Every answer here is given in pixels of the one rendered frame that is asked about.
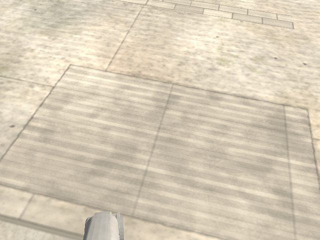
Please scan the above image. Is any left robot thigh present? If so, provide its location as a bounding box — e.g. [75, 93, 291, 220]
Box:
[83, 211, 125, 240]

